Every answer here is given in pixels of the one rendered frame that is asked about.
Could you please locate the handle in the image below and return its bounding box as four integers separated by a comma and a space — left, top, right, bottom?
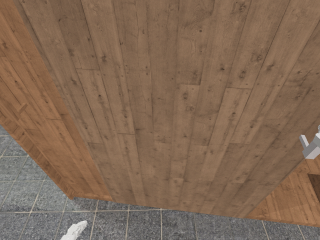
299, 135, 320, 159
0, 89, 22, 122

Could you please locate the wardrobe door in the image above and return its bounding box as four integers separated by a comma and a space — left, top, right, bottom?
0, 0, 111, 196
13, 0, 320, 219

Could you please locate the robot left hand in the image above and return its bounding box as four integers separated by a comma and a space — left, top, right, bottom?
60, 220, 88, 240

